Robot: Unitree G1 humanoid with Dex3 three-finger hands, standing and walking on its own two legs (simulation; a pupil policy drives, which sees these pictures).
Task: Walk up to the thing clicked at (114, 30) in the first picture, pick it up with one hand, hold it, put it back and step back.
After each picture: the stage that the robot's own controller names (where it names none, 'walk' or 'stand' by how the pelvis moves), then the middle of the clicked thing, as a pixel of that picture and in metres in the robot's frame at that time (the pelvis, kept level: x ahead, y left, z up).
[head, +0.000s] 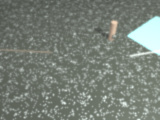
stand; (112, 31) +1.53 -0.40 -0.65
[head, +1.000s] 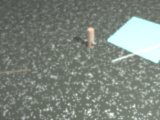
walk; (90, 38) +1.45 +0.00 -0.62
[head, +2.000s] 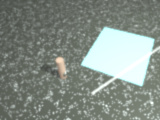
walk; (61, 68) +0.95 +0.24 -0.65
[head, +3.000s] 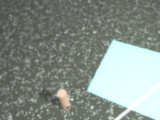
walk; (64, 100) +0.58 +0.20 -0.64
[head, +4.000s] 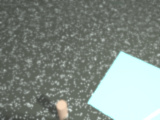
stand; (62, 111) +0.48 +0.14 -0.64
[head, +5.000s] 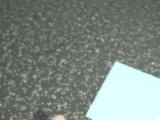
stand; out of the picture +0.44 +0.15 -0.66
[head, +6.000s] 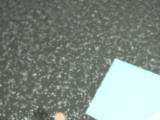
stand; out of the picture +0.44 +0.16 -0.66
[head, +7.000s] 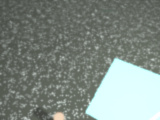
stand; out of the picture +0.44 +0.16 -0.66
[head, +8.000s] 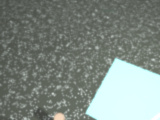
stand; out of the picture +0.43 +0.16 -0.66
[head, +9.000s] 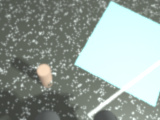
go down; (45, 77) +0.48 +0.16 -0.47
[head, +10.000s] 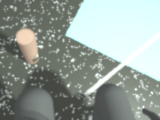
go down; (29, 49) +0.51 +0.21 -0.28
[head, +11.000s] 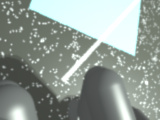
close in; out of the picture +0.50 +0.25 -0.18
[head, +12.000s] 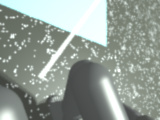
close; out of the picture +0.50 +0.28 -0.16
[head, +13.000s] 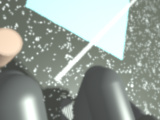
lift; out of the picture +0.39 +0.20 -0.18
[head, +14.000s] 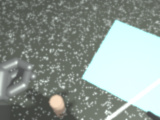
close; (58, 107) +0.38 +0.13 -0.49
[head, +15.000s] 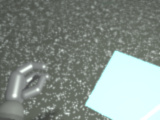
close; out of the picture +0.35 +0.11 -0.60
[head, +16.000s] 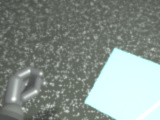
hold; out of the picture +0.35 +0.12 -0.61
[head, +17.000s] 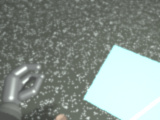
stand; out of the picture +0.36 +0.12 -0.61
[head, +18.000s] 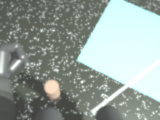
crouch; (53, 92) +0.39 +0.13 -0.43
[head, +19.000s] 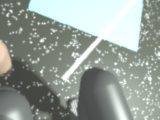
lower; out of the picture +0.41 +0.19 -0.20
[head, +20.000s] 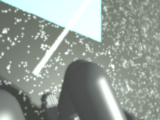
lower; out of the picture +0.40 +0.22 -0.17
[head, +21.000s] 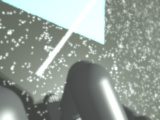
lower; out of the picture +0.40 +0.22 -0.17
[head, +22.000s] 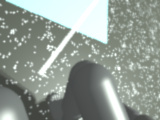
lower; out of the picture +0.40 +0.22 -0.16
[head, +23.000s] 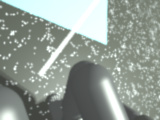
lower; out of the picture +0.40 +0.22 -0.17
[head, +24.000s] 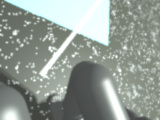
open; out of the picture +0.40 +0.21 -0.17
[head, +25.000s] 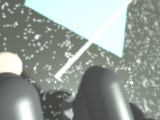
stand; out of the picture +0.37 +0.19 -0.17
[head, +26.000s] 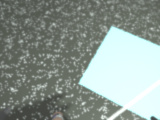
stand; out of the picture +0.30 +0.12 -0.52
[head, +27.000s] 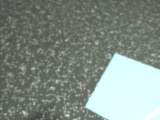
stand; out of the picture +0.25 +0.10 -0.62
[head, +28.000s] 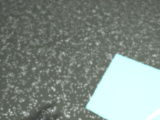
stand; out of the picture +0.21 +0.08 -0.69
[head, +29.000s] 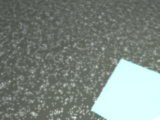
stand; out of the picture +0.26 -0.04 -0.74
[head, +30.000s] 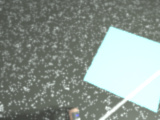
walk; out of the picture +0.29 +0.03 -0.72
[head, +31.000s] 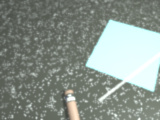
walk; (71, 106) +0.49 +0.12 -0.73
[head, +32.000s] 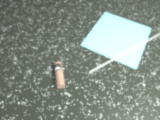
walk; (59, 74) +0.82 +0.16 -0.72
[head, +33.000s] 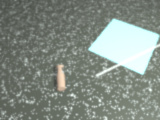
stand; (60, 77) +0.86 +0.20 -0.74
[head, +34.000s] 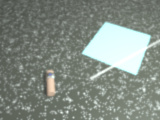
stand; (50, 82) +0.86 +0.29 -0.75
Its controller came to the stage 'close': yes
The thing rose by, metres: 0.00
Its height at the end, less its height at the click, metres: -0.09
